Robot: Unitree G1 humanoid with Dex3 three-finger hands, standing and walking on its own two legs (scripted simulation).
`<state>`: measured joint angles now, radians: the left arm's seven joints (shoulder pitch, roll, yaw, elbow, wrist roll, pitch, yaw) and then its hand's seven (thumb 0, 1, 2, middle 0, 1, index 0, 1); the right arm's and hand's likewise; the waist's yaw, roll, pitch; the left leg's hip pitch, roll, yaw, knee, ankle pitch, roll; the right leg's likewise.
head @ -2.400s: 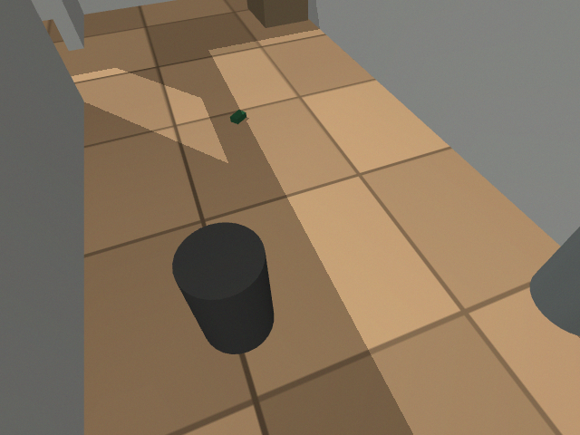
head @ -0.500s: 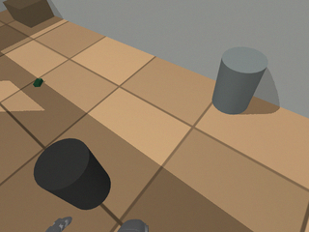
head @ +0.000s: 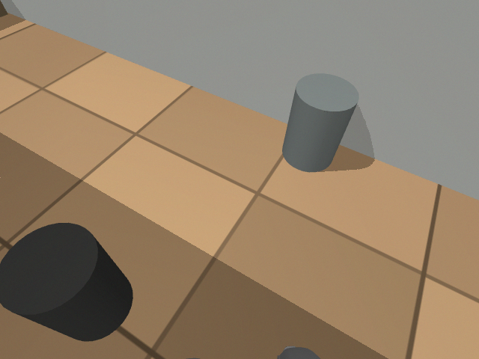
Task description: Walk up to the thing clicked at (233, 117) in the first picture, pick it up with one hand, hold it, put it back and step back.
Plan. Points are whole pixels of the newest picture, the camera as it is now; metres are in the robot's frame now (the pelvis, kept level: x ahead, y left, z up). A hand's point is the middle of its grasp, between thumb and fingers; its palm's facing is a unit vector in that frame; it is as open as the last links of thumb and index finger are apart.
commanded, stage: walk up
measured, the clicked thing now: out of the picture +1.30 +1.52 -0.75
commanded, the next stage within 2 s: stand in 0.82 s
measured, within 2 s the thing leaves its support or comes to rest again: neither
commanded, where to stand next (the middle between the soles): +0.09 -0.01 m, yaw -4 degrees
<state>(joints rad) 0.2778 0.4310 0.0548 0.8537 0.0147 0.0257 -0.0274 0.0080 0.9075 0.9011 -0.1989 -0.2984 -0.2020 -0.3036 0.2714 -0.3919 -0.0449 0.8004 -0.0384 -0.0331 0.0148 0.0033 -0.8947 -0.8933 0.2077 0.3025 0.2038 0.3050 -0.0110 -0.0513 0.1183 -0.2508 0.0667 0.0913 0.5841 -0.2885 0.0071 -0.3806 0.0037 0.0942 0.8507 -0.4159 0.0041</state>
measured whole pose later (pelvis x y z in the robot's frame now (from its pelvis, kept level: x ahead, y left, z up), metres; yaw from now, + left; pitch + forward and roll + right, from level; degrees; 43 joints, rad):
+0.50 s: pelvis +0.01 -0.01 +0.00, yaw -5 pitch -3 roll +0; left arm 0.16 0.36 0.01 0.95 0.01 -0.02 0.00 0.01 0.91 0.90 -0.20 -0.30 -0.20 -0.30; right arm 0.20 -0.35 -0.01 0.98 -0.02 0.00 0.02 0.00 -0.90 -0.89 0.21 0.30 0.20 0.30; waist 0.00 0.00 0.06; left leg -0.22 0.04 0.02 0.58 -0.31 -0.02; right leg -0.26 0.02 0.09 0.59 -0.28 0.01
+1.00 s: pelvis +0.01 -0.01 +0.01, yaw -5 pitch -2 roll +0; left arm 0.08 0.35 -0.01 1.13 0.01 -0.02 -0.01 0.01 0.91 0.90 -0.20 -0.30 -0.20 -0.30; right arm 0.09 -0.36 -0.01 1.11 -0.01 -0.01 0.02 0.00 -0.90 -0.89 0.20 0.30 0.20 0.30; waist -0.01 0.02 0.06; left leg -0.12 0.04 0.03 0.36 -0.21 -0.03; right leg -0.15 0.01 0.09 0.38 -0.18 0.02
